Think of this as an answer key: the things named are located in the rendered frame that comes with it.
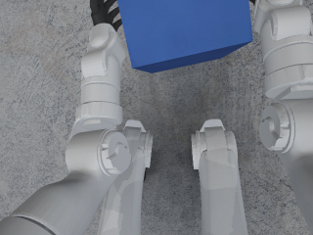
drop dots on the robot left hand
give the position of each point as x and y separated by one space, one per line
100 13

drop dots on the robot right forearm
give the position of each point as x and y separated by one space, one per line
286 37

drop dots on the right robot upper arm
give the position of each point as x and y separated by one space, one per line
287 128

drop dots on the left robot shin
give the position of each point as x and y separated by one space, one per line
133 123

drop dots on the left robot upper arm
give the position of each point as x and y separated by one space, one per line
94 161

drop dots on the robot right thigh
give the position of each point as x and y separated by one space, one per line
222 205

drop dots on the carton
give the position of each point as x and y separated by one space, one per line
163 35

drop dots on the robot left forearm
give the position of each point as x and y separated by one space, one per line
100 82

